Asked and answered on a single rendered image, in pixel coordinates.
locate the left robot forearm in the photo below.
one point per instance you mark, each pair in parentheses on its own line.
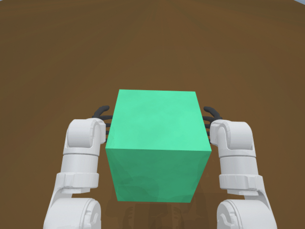
(79,164)

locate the right robot hand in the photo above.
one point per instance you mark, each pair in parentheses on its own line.
(214,113)

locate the carton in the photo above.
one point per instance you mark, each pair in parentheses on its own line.
(157,147)

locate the right robot forearm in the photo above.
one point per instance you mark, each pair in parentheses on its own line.
(239,173)

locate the left robot hand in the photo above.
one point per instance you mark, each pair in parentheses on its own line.
(104,117)

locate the robot right upper arm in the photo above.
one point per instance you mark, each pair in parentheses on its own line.
(244,214)

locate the robot left upper arm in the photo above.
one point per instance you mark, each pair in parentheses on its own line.
(74,213)

